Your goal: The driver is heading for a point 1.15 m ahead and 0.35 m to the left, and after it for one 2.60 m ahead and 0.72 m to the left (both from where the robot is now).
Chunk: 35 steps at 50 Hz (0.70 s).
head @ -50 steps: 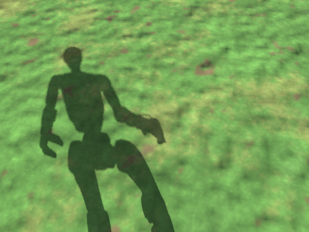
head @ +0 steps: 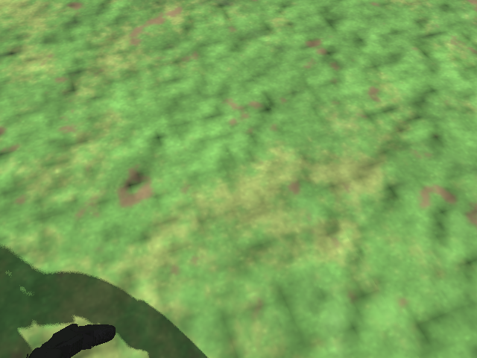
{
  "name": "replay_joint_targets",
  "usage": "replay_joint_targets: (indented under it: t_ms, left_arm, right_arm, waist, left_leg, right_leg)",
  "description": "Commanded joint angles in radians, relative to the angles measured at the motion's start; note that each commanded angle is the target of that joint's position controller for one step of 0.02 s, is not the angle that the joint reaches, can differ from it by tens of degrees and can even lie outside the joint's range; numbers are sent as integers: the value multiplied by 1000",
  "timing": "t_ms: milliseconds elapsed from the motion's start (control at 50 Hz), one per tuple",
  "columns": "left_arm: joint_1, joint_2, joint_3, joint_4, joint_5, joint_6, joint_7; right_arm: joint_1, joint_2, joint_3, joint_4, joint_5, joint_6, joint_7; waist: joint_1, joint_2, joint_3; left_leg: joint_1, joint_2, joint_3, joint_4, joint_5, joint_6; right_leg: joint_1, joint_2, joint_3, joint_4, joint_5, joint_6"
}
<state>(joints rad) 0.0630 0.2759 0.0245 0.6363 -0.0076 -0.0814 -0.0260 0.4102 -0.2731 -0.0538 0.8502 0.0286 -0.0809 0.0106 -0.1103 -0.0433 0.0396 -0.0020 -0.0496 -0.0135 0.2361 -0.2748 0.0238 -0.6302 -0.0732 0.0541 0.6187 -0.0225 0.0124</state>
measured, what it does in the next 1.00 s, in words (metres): walks ahead, turning left: right foot, then left foot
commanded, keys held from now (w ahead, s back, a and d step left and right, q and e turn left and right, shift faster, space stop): w+q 0.96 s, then w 0.04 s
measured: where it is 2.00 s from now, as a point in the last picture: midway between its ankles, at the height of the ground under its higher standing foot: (92, 200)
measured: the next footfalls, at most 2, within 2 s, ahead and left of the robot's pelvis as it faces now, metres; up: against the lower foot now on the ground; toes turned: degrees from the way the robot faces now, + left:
right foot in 0.10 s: +0.24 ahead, -0.14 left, +0.00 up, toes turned +4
left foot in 0.60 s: +0.46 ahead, +0.18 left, +0.00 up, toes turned +23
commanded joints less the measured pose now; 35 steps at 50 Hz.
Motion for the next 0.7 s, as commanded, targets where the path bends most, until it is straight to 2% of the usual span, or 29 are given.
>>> replay_joint_targets:
  t_ms: [20, 40, 60, 80, 100, 120, 140, 160, 180, 200, 240, 260, 300, 360, 420, 480, 520, 560, 580, 600, 620, 640, 660, 680, 700]
  left_arm:
    - [-67, 85, 27, -91, -6, -26, -10]
    - [-50, 100, 35, -89, -7, -28, -10]
    - [5, 121, 47, -77, -6, -30, -7]
    - [123, 156, 69, -46, -3, -29, 1]
    - [290, 214, 89, -24, 14, -26, 13]
    - [374, 305, 108, -6, 32, -14, 16]
    - [388, 219, 89, 0, 23, -8, 12]
    - [323, 163, 71, 2, 13, -6, 15]
    - [261, 132, 61, 2, 11, -6, 15]
    - [210, 103, 52, 9, 14, -8, 12]
    - [151, 83, 52, 19, 23, -22, 10]
    - [140, 85, 56, 27, 20, -31, 11]
    - [132, 106, 66, 46, 17, -43, 14]
    - [143, 133, 77, 70, 17, -42, 22]
    - [170, 166, 86, 88, 11, -31, 29]
    - [216, 195, 97, 114, -6, -15, 30]
    - [231, 212, 104, 126, -18, 0, 30]
    - [224, 244, 113, 126, -26, 16, 35]
    - [211, 248, 113, 123, -31, 25, 37]
    - [220, 220, 100, 117, -26, 28, 41]
    - [263, 125, 69, 82, 14, 20, 42]
    - [282, 71, 41, 35, 16, -12, 34]
    - [168, 173, 63, 19, -21, -38, 22]
    - [121, 174, 60, 1, -39, -53, 17]
    - [121, 159, 57, 11, -18, -58, 26]
  right_arm:
    - [-18, -194, -43, -55, 9, 0, -10]
    - [-16, -201, -45, -53, 7, 6, -13]
    - [-26, -206, -45, -55, 5, 11, -14]
    - [-26, -191, -38, -58, -3, 13, -14]
    - [-40, -140, -17, -85, -22, 11, -13]
    - [104, -13, 21, -109, -16, -1, -14]
    - [97, -91, 5, -92, 10, -8, -12]
    - [3, -158, -17, -111, 28, -5, -12]
    - [-57, -155, -17, -125, 20, -1, -15]
    - [-88, -145, -20, -131, 6, 6, -15]
    - [-71, -107, -20, -128, 6, 32, -11]
    - [-72, -85, -17, -131, 5, 43, -10]
    - [-108, -72, -15, -154, -3, 57, -10]
    - [-175, -62, -10, -180, -8, 54, 3]
    - [-281, -51, 0, -211, -7, 45, 26]
    - [-366, -63, -1, -254, -5, 47, 41]
    - [-393, -79, -8, -279, -7, 49, 49]
    - [-343, -114, -27, -285, -11, 55, 49]
    - [-228, -147, -49, -261, -9, 59, 45]
    - [-53, -211, -86, -212, -4, 66, 31]
    - [41, -318, -115, -193, 3, 75, 9]
    - [-11, -358, -107, -239, 0, 57, 16]
    - [-19, -263, -80, -244, -4, 39, 27]
    - [-43, -223, -68, -234, -8, 27, 28]
    - [-105, -197, -59, -237, -8, 22, 26]
  waist:
    - [58, 121, 12]
    - [76, 127, 2]
    - [117, 130, -29]
    - [179, 122, -105]
    - [257, 73, -245]
    - [210, -209, -428]
    - [229, -214, -446]
    - [225, -139, -269]
    - [203, -83, -181]
    - [174, -60, -115]
    - [121, -79, -63]
    - [109, -67, -47]
    - [98, -37, -14]
    - [111, -11, 6]
    - [151, 8, 30]
    - [176, 12, 58]
    - [173, 6, 59]
    - [126, -27, -1]
    - [54, -24, -69]
    - [-28, 2, -163]
    - [-18, 206, -238]
    - [52, 313, -394]
    - [-12, 166, -347]
    - [6, 146, -218]
    - [54, 63, -142]
  left_leg:
    - [-85, 263, -181, -25, 347, 145]
    - [-65, 271, -192, 7, 375, 134]
    - [-67, 259, -181, 80, 468, 116]
    - [-105, 210, -150, 225, 546, 90]
    - [-260, 154, -117, 487, 386, 52]
    - [-597, 17, -37, 863, -164, -14]
    - [-697, 35, -132, 1012, -302, -17]
    - [-769, 81, -122, 1062, -230, -14]
    - [-757, 123, -94, 1042, -150, -15]
    - [-727, 148, -88, 998, -100, -17]
    - [-630, 180, -88, 949, -41, -23]
    - [-620, 185, -83, 935, -29, -28]
    - [-649, 191, -90, 877, 27, -39]
    - [-665, 188, -79, 708, 188, -40]
    - [-628, 169, -22, 536, 300, -25]
    - [-644, 159, 8, 446, 272, 3]
    - [-645, 138, 39, 413, 194, 32]
    - [-528, 71, 100, 404, 88, 72]
    - [-373, 20, 131, 371, 87, 101]
    - [-105, -20, 117, 334, 129, 138]
    - [205, 195, -251, 305, 119, 237]
    - [383, 381, -814, 113, -103, 410]
    - [356, 377, -766, 40, -144, 357]
    - [236, 344, -623, 40, -93, 320]
    - [91, 298, -512, 47, 19, 284]
  right_leg:
    - [147, 43, -11, -90, 37, -13]
    - [186, 50, -13, -107, 7, -25]
    - [283, 63, -27, -134, -14, -45]
    - [463, 70, -42, -150, -21, -71]
    - [735, -66, 73, -104, -22, -128]
    - [1071, -347, 503, -161, -175, -272]
    - [1031, -355, 679, -276, -324, -293]
    - [907, -320, 519, -295, -342, -251]
    - [780, -278, 391, -313, -269, -229]
    - [664, -240, 300, -348, -191, -218]
    - [522, -201, 172, -422, -108, -210]
    - [490, -202, 128, -448, -62, -217]
    - [470, -210, 55, -484, 5, -224]
    - [499, -189, -61, -499, 52, -212]
    - [524, -180, -151, -500, 64, -189]
    - [613, -208, -186, -479, 68, -170]
    - [682, -224, -208, -424, 166, -153]
    - [717, -218, -243, -274, 495, -130]
    - [693, -194, -273, -105, 620, -109]
    - [568, -151, -296, 132, 573, -71]
    - [219, -62, -300, 492, -15, -10]
    - [-63, 122, -74, 751, -592, 26]
    - [-171, 65, 48, 783, -532, 8]
    - [-199, 27, 29, 728, -446, -14]
    - [-149, -16, 28, 637, -373, -17]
